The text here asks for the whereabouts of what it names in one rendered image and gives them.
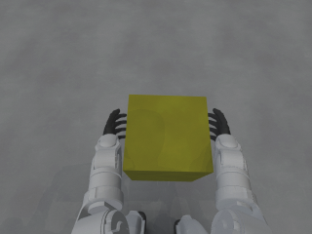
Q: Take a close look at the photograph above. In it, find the carton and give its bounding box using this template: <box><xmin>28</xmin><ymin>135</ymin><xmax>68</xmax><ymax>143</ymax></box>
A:
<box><xmin>123</xmin><ymin>95</ymin><xmax>214</xmax><ymax>182</ymax></box>

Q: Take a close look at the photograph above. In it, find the robot left forearm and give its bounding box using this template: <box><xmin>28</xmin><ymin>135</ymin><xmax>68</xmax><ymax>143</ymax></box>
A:
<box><xmin>71</xmin><ymin>134</ymin><xmax>124</xmax><ymax>234</ymax></box>

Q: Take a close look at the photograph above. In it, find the robot right forearm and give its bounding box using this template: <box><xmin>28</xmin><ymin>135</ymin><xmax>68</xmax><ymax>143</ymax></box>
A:
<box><xmin>214</xmin><ymin>134</ymin><xmax>268</xmax><ymax>225</ymax></box>

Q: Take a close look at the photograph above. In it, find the left robot thigh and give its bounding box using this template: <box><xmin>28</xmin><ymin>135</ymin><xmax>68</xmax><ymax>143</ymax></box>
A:
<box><xmin>125</xmin><ymin>214</ymin><xmax>145</xmax><ymax>234</ymax></box>

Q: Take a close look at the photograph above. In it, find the robot left upper arm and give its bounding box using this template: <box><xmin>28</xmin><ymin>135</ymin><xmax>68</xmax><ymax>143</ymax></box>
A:
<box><xmin>71</xmin><ymin>209</ymin><xmax>130</xmax><ymax>234</ymax></box>

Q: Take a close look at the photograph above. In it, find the left robot hand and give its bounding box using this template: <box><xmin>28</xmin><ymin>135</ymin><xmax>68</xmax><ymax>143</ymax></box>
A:
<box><xmin>103</xmin><ymin>108</ymin><xmax>127</xmax><ymax>139</ymax></box>

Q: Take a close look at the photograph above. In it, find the robot right upper arm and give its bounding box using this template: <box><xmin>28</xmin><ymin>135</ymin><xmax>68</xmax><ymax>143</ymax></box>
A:
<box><xmin>211</xmin><ymin>208</ymin><xmax>273</xmax><ymax>234</ymax></box>

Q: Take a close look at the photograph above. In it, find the right robot hand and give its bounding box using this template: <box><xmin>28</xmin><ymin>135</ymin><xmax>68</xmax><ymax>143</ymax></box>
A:
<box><xmin>208</xmin><ymin>108</ymin><xmax>231</xmax><ymax>141</ymax></box>

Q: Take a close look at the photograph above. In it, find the left robot shin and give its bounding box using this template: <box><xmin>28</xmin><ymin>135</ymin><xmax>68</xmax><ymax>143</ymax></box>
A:
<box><xmin>129</xmin><ymin>211</ymin><xmax>142</xmax><ymax>217</ymax></box>

